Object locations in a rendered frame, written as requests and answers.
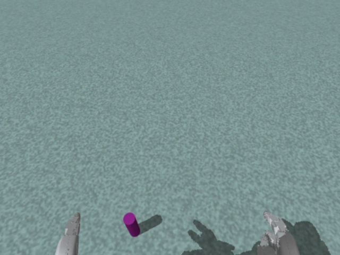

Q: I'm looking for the right robot hand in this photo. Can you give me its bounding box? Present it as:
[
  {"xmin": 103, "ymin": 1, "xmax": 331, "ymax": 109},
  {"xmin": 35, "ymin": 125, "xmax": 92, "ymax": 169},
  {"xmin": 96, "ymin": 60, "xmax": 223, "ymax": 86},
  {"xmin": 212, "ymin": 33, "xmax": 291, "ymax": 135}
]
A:
[{"xmin": 257, "ymin": 211, "xmax": 300, "ymax": 255}]

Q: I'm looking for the can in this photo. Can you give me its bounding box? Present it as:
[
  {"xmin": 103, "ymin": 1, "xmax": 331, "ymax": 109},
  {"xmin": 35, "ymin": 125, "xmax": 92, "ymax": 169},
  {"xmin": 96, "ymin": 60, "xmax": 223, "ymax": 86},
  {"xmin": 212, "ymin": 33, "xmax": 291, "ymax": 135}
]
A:
[{"xmin": 123, "ymin": 212, "xmax": 140, "ymax": 237}]

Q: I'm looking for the left robot hand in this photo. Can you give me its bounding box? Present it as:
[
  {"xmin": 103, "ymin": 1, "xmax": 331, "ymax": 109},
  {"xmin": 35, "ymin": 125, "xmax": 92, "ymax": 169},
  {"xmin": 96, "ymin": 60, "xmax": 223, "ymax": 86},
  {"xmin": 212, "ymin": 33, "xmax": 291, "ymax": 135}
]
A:
[{"xmin": 55, "ymin": 212, "xmax": 80, "ymax": 255}]

